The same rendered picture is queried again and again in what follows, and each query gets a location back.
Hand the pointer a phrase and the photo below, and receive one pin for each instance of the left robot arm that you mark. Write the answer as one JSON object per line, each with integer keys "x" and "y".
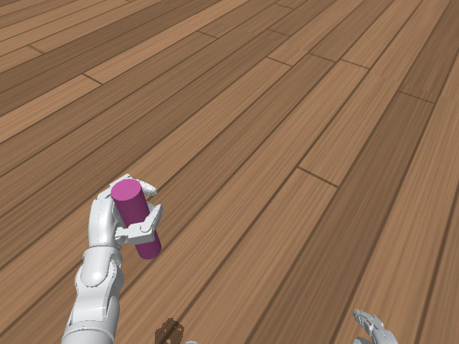
{"x": 95, "y": 313}

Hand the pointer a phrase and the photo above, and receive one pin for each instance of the can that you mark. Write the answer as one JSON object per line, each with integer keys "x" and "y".
{"x": 133, "y": 208}

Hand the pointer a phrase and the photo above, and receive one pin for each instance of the right robot hand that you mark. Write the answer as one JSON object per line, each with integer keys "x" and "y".
{"x": 374, "y": 327}

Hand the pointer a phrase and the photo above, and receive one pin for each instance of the left robot hand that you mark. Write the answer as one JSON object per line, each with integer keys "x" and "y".
{"x": 106, "y": 226}

